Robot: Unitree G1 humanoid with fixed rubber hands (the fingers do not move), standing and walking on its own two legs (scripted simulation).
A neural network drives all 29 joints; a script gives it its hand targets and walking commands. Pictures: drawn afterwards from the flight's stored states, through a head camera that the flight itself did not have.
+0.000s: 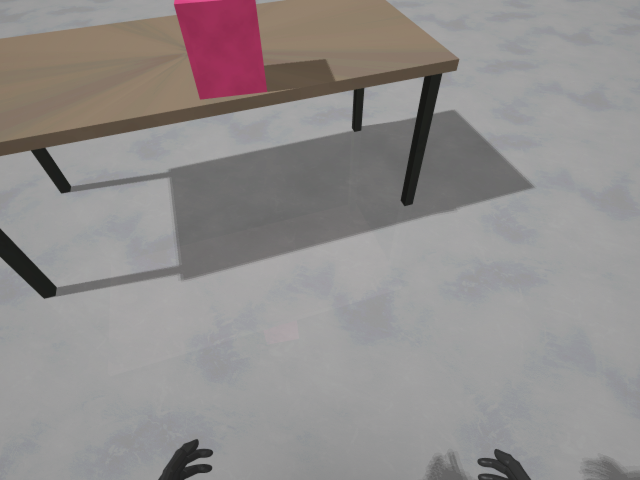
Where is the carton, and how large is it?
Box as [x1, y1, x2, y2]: [174, 0, 266, 99]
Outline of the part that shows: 174,0 174,6 200,99 266,91 254,0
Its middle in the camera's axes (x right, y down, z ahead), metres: -0.26 -0.54 +1.07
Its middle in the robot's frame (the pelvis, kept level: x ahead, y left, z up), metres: +1.15 +0.33 +0.02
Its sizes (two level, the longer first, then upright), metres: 0.191 0.161 0.244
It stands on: a table, 0.66 m high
